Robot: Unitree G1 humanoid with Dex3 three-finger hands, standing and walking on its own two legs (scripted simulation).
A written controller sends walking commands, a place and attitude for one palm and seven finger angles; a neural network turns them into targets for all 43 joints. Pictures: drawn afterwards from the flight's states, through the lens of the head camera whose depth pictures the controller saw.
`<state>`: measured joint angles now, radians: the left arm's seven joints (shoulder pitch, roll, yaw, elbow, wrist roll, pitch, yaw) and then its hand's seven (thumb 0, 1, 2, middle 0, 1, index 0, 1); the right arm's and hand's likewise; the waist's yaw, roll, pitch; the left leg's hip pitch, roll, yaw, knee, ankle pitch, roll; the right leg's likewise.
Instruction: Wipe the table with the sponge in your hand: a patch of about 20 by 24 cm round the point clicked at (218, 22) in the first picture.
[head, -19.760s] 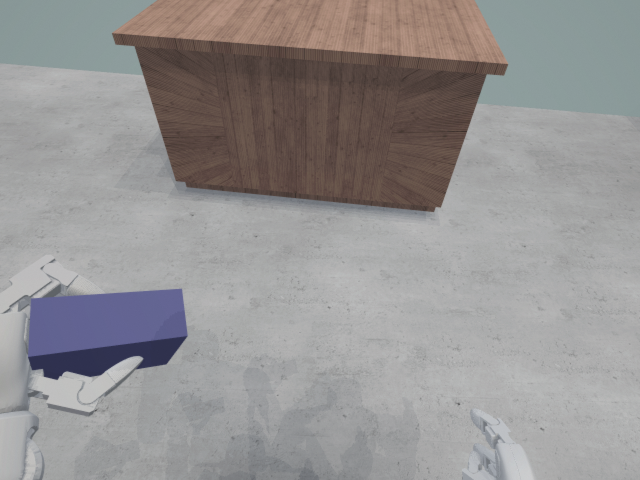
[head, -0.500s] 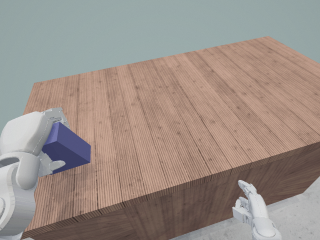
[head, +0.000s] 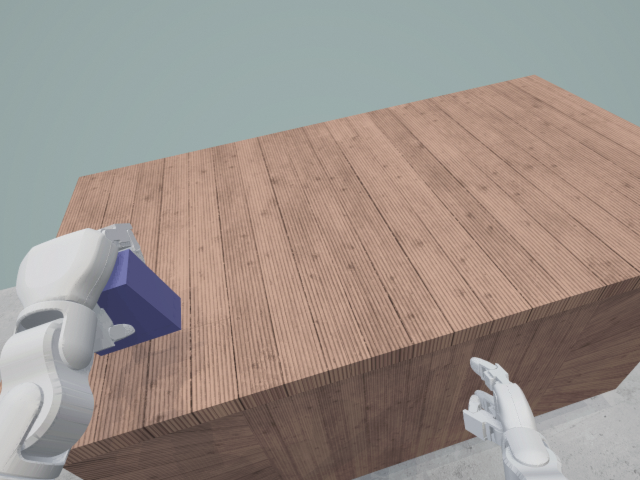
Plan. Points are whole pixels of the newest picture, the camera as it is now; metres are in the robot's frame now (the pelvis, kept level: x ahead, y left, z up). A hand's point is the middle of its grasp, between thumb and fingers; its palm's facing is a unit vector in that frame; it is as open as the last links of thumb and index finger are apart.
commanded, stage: turn the palm down, sponge in hand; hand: left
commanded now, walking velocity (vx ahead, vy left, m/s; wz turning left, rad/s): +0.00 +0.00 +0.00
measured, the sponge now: (123, 313) +0.24 +0.29 +0.12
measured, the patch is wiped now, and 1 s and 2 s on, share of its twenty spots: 0.00 0.00 0.00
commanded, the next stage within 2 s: move the sponge above the wiping area in 0.14 s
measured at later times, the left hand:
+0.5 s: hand (114, 291) +0.25 +0.30 +0.15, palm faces +0.09 -0.08 -0.99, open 9.3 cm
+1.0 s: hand (119, 299) +0.25 +0.30 +0.13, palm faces +0.08 -0.10 -0.99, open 9.3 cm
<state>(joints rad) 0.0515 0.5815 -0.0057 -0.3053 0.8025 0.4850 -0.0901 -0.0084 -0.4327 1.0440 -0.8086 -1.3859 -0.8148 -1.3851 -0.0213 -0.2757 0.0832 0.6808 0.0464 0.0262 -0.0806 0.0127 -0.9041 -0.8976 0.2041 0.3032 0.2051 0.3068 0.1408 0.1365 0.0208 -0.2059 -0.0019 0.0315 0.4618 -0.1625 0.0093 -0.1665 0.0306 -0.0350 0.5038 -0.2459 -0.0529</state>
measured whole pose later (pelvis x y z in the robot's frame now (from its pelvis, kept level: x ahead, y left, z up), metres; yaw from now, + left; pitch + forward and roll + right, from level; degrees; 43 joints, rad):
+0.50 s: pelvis +0.01 +0.00 +0.00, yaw +0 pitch -5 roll +0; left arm 0.05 0.59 -0.01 -0.24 0.82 0.48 -0.11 -0.01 -0.43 1.04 -0.81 -1.39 -0.81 -1.39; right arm 0.00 -0.28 0.08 0.67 0.04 0.01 -0.07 0.01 -0.90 -0.90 0.20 0.30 0.27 0.35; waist 0.13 0.13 0.02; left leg -0.21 0.00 0.03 0.47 -0.18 0.01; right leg -0.16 0.03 -0.03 0.50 -0.26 -0.05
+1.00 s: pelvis +0.01 +0.02 +0.00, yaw +0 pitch -5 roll +0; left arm 0.06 0.54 -0.05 -0.24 0.85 0.46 -0.08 -0.01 -0.43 1.05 -0.81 -1.39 -0.81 -1.39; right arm 0.00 -0.28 0.06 0.68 0.05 0.01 -0.08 0.01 -0.90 -0.90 0.20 0.30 0.23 0.33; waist 0.13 0.11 0.02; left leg -0.19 -0.02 0.04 0.44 -0.17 0.03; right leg -0.15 0.02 -0.02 0.47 -0.24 -0.03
